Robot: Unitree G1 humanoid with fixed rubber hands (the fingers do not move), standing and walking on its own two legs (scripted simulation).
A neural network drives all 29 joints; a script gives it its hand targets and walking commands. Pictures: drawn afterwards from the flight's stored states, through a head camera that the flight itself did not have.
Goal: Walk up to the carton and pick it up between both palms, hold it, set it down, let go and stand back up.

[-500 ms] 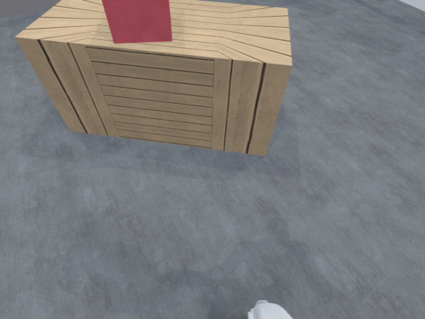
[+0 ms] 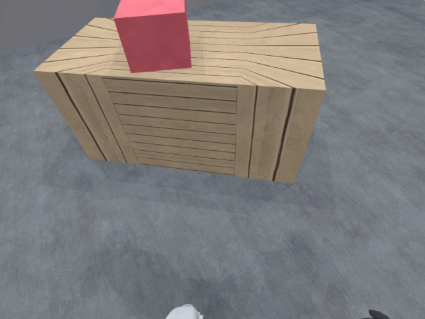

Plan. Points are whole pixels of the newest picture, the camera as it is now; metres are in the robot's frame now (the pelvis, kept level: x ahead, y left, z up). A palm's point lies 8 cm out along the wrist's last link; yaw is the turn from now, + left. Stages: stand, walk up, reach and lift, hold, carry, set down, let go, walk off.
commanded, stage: walk up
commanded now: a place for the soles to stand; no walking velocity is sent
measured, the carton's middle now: (157, 31) +1.23 +0.30 -0.02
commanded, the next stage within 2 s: none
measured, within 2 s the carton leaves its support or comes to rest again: neither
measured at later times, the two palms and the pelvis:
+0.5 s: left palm (67, 276) +0.22 +0.35 -0.10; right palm (366, 283) +0.21 -0.28 -0.11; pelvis +0.16 +0.03 +0.00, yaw -2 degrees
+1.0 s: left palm (42, 233) +0.31 +0.45 -0.10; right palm (305, 220) +0.34 -0.18 -0.08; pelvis +0.28 +0.13 +0.01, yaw +0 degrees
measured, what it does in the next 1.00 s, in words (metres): walks ahead: left foot, then right foot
